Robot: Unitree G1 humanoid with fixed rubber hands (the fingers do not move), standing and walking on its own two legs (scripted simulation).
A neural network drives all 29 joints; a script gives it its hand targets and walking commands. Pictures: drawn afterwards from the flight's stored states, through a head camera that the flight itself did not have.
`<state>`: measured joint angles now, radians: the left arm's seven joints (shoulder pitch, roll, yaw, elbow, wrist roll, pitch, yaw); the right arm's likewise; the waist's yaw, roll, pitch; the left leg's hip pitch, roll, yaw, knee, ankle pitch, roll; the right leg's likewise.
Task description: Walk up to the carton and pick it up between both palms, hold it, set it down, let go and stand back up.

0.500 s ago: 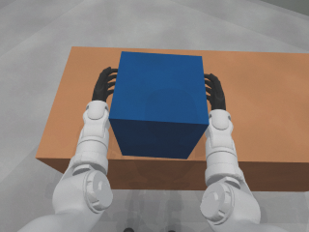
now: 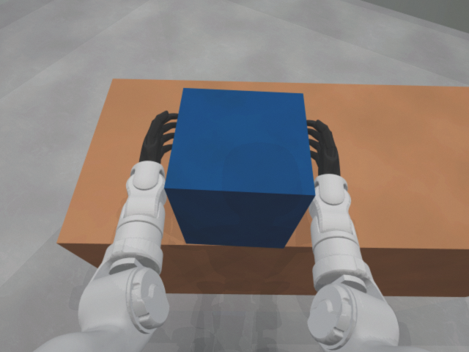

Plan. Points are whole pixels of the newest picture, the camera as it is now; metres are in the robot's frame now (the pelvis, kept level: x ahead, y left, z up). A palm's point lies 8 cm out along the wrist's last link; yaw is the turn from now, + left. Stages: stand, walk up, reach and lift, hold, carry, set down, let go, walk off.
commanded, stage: reach and lift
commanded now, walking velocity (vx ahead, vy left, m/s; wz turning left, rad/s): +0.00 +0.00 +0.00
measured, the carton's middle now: (238, 176) +0.43 -0.02 -0.01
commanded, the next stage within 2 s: none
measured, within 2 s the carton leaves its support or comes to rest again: leaves its support in 0.22 s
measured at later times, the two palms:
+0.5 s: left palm (146, 160) +0.40 +0.13 +0.09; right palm (339, 173) +0.37 -0.17 +0.09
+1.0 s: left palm (134, 165) +0.37 +0.14 +0.12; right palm (344, 184) +0.34 -0.17 +0.11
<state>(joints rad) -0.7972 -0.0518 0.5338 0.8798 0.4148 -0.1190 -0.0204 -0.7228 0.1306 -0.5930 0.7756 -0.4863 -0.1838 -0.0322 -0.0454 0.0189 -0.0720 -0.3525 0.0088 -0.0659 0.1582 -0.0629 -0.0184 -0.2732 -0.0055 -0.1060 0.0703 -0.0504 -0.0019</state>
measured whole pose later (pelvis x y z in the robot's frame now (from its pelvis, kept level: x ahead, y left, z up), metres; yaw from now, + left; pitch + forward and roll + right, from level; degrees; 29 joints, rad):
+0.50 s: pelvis -0.02 -0.01 +0.00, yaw +1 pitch +6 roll +0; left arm -0.77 -0.04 0.49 0.86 0.36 -0.01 -0.02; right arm -0.68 0.12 -0.53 0.77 -0.45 -0.09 -0.05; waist -0.07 0.00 -0.06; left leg -0.22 0.01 -0.08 0.16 -0.05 -0.02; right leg -0.14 0.00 -0.12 0.10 -0.07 -0.01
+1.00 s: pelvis -0.02 +0.00 +0.00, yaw +2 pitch -1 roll -1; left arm -0.62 -0.04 0.30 0.49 0.30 0.28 -0.03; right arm -0.54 0.07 -0.25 0.64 -0.16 0.02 -0.12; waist -0.08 -0.04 0.00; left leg -0.10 0.01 -0.09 0.22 -0.10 -0.02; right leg -0.01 0.00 -0.13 0.12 -0.09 -0.01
